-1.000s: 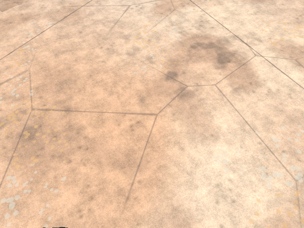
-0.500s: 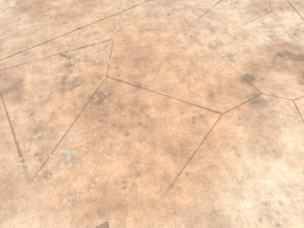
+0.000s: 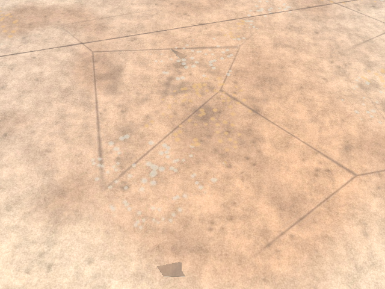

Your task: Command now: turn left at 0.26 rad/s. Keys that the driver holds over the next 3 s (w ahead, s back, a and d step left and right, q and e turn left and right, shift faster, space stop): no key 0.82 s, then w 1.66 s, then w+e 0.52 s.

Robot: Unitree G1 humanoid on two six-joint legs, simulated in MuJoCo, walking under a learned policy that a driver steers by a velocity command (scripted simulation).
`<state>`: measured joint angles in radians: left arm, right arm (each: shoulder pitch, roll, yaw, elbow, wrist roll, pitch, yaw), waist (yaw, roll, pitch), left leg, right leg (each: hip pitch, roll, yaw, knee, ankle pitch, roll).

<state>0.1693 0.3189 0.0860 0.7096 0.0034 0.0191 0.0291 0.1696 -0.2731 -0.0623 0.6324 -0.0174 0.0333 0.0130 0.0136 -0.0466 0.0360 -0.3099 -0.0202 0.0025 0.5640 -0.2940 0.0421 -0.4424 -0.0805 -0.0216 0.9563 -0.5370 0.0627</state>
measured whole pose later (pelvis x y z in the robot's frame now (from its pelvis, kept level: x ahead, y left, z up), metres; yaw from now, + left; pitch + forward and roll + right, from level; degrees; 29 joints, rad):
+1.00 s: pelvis +0.03 -0.02 -0.01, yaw +1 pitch -1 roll +0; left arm 0.27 0.24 0.04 0.94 -0.02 -0.05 0.03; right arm 0.27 -0.23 -0.06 0.93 0.02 -0.03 -0.03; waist 0.00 0.00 0.00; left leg -0.22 -0.03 -0.03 0.62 -0.43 0.04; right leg -0.22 -0.01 0.02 0.63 -0.45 -0.03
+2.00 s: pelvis +0.50 -0.04 +0.00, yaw +0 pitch +2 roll +3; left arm 0.06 0.26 0.03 0.81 -0.02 -0.09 -0.02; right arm 0.36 -0.28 -0.05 0.95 0.02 -0.07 0.00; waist -0.08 -0.03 0.00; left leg 0.01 -0.05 0.03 0.25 -0.30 0.01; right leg -0.56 -0.09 0.02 0.53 -0.01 0.00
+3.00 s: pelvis +1.03 -0.04 +0.01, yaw -13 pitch +0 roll +3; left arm 0.14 0.27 0.07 0.80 -0.02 -0.03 -0.02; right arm 0.29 -0.26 -0.07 0.94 -0.01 -0.09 -0.01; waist -0.06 -0.03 0.03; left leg 0.04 -0.03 0.24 0.21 -0.26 0.02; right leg -0.68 -0.13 0.02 0.75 0.02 -0.02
